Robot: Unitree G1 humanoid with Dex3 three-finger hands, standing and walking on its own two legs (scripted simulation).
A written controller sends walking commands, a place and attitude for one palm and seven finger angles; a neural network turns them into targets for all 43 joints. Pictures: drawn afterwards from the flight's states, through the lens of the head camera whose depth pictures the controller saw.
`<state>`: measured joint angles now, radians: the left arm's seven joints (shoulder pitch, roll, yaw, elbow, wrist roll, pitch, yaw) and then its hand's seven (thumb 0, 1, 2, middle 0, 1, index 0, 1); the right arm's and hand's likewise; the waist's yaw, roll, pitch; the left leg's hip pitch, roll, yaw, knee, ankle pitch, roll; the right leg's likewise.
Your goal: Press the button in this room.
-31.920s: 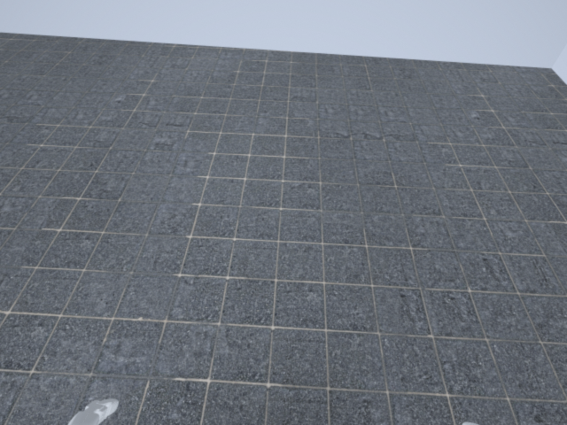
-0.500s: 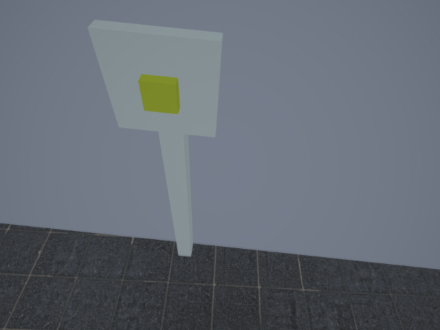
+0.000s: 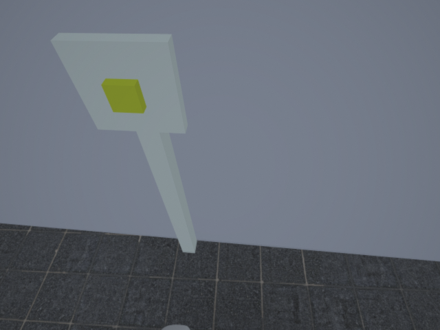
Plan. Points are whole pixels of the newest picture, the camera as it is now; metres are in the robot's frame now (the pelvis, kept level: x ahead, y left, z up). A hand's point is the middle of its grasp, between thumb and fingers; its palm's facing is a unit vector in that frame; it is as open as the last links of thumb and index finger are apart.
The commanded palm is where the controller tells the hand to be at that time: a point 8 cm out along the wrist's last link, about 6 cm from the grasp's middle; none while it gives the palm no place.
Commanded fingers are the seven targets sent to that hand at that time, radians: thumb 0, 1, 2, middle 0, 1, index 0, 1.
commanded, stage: come to a stop and stand still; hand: left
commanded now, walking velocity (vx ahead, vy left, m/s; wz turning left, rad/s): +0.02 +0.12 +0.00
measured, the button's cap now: (125, 95) +0.51 +0.23 +0.16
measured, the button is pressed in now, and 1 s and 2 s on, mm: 0 0 0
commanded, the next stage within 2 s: look again from close up in 0.50 s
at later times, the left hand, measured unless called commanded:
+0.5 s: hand out of the picture -0.03 +0.20 -0.18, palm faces +0.07 -0.98 -0.16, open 7.4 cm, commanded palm none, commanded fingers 0.00 0.90 0.90 -0.20 -0.30 -0.20 -0.30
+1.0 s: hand out of the picture +0.02 +0.23 -0.17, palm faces +0.01 -0.97 -0.24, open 7.4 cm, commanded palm none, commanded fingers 0.00 0.90 0.90 -0.20 -0.30 -0.20 -0.30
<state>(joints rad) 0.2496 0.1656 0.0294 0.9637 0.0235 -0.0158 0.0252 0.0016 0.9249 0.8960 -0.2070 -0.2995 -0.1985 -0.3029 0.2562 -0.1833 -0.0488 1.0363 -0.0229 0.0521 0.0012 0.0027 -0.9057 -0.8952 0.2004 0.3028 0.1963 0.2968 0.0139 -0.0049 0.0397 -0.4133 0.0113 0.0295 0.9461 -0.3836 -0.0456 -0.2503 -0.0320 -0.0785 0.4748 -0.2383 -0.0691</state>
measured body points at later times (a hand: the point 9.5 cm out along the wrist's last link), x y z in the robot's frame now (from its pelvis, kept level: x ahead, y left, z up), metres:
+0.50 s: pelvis -0.01 +0.04 -0.01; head -0.01 +0.04 +0.44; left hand -0.03 +0.26 -0.17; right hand +0.03 -0.19 -0.16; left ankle -0.03 +0.16 -0.74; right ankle +0.00 -0.07 -0.74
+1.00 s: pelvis +0.00 +0.05 -0.01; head +0.01 +0.03 +0.44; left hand +0.02 +0.28 -0.15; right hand -0.02 -0.15 -0.18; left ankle -0.03 +0.16 -0.74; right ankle +0.00 -0.07 -0.74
